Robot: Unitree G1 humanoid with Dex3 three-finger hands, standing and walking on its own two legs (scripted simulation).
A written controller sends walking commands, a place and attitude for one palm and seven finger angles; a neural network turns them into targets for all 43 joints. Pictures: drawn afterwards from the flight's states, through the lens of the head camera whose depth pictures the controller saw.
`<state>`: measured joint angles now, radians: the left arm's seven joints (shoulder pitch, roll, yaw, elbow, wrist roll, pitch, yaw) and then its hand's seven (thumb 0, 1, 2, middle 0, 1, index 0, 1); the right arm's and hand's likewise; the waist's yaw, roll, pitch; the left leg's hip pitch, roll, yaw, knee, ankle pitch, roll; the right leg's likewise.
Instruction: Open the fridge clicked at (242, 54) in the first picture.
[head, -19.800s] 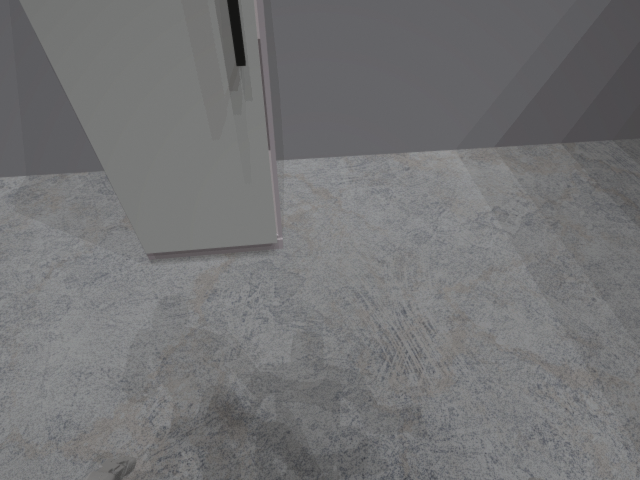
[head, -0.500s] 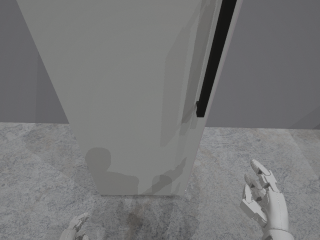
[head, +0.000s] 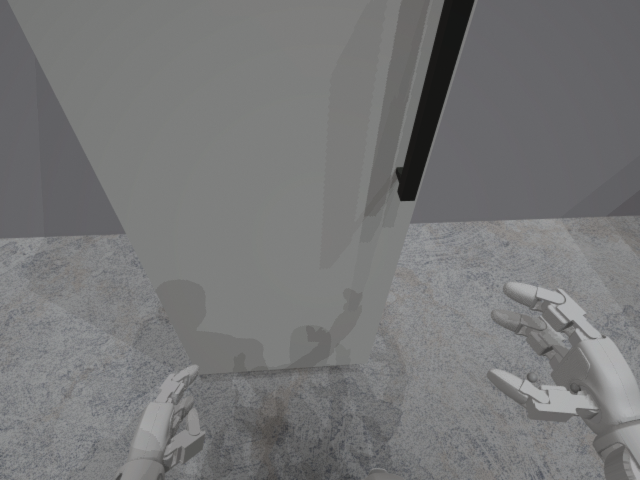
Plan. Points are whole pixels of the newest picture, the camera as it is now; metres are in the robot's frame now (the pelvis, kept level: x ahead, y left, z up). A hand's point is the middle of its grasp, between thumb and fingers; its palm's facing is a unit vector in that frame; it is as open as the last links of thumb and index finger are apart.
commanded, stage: raise the hand to about handle height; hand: right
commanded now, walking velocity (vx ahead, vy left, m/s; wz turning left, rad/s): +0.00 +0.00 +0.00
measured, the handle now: (437, 52) +0.52 -0.11 +0.29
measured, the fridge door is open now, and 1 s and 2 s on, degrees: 0 0 0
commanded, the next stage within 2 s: move the hooked fingers beside the handle in 1.38 s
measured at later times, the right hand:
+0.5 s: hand out of the picture +0.26 -0.28 +0.21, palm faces -0.01 +0.99 -0.14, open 13.2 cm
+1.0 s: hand out of the picture +0.28 -0.32 +0.27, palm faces +0.04 +0.99 -0.16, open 14.0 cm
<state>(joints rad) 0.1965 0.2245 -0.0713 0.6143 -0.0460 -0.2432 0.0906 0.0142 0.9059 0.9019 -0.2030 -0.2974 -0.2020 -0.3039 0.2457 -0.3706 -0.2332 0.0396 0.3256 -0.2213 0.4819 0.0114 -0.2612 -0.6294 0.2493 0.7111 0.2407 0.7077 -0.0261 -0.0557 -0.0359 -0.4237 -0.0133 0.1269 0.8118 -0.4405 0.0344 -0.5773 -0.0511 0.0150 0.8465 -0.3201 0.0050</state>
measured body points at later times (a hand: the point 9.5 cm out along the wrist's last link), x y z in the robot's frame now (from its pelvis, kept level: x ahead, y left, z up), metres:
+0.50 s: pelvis +0.03 -0.04 +0.03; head +0.01 -0.04 +0.48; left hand +0.23 +0.19 -0.01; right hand +0.26 -0.34 +0.22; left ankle -0.01 +0.10 -0.70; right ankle +0.07 -0.12 -0.70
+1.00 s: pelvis +0.00 -0.03 +0.04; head -0.03 -0.01 +0.49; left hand +0.19 +0.19 -0.03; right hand +0.28 -0.38 +0.28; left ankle -0.01 +0.10 -0.70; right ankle +0.07 -0.12 -0.70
